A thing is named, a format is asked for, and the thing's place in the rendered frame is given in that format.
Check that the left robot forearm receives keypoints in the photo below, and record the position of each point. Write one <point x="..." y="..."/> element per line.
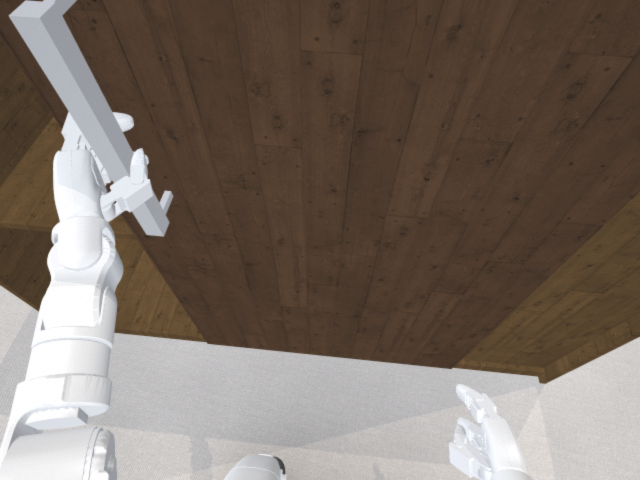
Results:
<point x="66" y="380"/>

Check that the left robot foot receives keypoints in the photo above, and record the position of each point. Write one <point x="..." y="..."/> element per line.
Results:
<point x="281" y="464"/>

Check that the wardrobe door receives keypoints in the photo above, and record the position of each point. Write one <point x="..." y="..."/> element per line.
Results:
<point x="595" y="290"/>
<point x="382" y="180"/>

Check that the robot left thigh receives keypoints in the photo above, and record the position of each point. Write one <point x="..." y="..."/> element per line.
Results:
<point x="256" y="467"/>

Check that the left robot hand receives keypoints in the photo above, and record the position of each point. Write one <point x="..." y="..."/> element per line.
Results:
<point x="79" y="178"/>

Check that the left robot upper arm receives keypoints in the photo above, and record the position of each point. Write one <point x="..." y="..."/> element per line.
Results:
<point x="78" y="454"/>

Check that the right robot hand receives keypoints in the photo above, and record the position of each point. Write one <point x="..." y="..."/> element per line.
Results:
<point x="494" y="445"/>

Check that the handle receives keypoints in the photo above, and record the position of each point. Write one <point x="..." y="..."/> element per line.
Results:
<point x="45" y="32"/>

